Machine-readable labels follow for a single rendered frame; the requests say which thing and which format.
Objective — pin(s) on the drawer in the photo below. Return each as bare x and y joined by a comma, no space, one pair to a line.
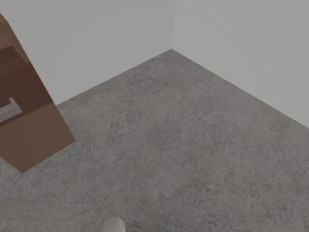
20,81

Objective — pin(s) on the handle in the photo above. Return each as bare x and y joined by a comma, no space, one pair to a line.
9,110

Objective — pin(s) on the cabinet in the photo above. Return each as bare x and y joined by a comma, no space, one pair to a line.
36,136

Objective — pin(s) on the robot left thigh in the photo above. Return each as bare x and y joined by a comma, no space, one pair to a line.
113,224

